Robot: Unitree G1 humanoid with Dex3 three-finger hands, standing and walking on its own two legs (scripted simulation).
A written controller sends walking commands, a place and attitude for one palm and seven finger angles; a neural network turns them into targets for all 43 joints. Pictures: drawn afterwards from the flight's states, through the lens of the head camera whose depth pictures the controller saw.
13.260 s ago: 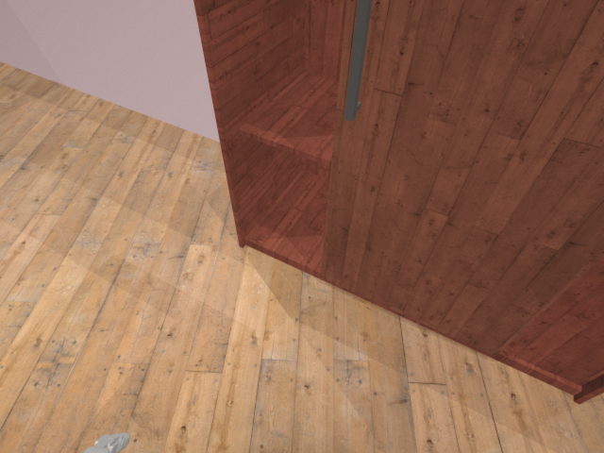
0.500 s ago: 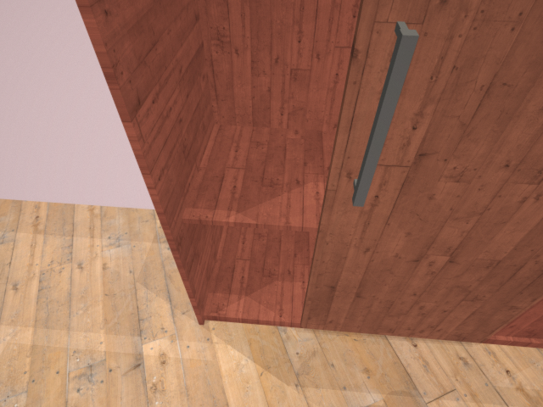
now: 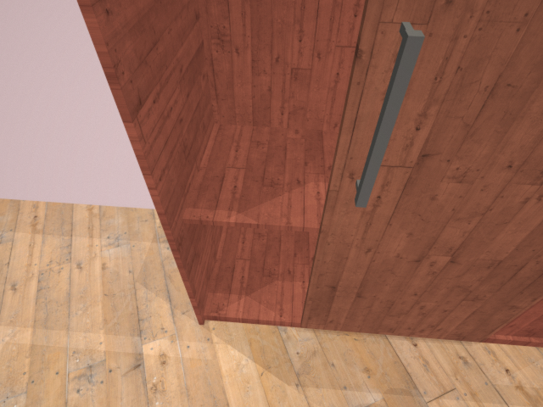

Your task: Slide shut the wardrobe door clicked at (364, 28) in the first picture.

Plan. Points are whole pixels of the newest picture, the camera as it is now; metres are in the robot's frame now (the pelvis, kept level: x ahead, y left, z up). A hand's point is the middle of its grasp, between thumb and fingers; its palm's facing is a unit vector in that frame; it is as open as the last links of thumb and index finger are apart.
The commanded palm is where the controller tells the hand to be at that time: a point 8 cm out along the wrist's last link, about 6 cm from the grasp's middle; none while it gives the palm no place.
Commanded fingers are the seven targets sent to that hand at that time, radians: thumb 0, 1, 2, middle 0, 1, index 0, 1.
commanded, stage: look again from close up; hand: right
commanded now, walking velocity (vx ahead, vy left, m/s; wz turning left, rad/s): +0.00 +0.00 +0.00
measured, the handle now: (379, 129) +0.49 -0.14 +0.17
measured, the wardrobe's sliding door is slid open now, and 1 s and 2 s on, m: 0.37 0.37 0.37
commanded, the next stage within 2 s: raise the hand with hooked fingers in 0.62 s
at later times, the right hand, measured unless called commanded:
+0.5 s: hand out of the picture -0.02 -0.16 -0.18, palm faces +0.05 +0.98 -0.19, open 7.4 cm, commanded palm none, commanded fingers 0.00 -0.90 -0.90 0.20 0.30 0.20 0.30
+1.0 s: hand (408, 340) +0.21 -0.16 +0.04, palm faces +0.07 +1.00 -0.03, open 7.9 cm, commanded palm +0.11 -0.23 -0.02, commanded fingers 0.00 -0.55 -0.75 0.23 0.53 0.23 0.53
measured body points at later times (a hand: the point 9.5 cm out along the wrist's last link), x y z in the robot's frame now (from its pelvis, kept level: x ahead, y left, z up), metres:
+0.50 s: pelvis +0.00 +0.01 +0.00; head +0.01 +0.01 +0.45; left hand +0.00 +0.23 -0.16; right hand -0.02 -0.22 -0.16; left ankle -0.03 +0.14 -0.74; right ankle +0.02 -0.11 -0.74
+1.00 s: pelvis -0.03 +0.01 -0.03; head -0.03 +0.02 +0.42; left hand +0.14 +0.26 -0.09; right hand +0.20 -0.21 +0.05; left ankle -0.03 +0.14 -0.74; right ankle +0.02 -0.11 -0.74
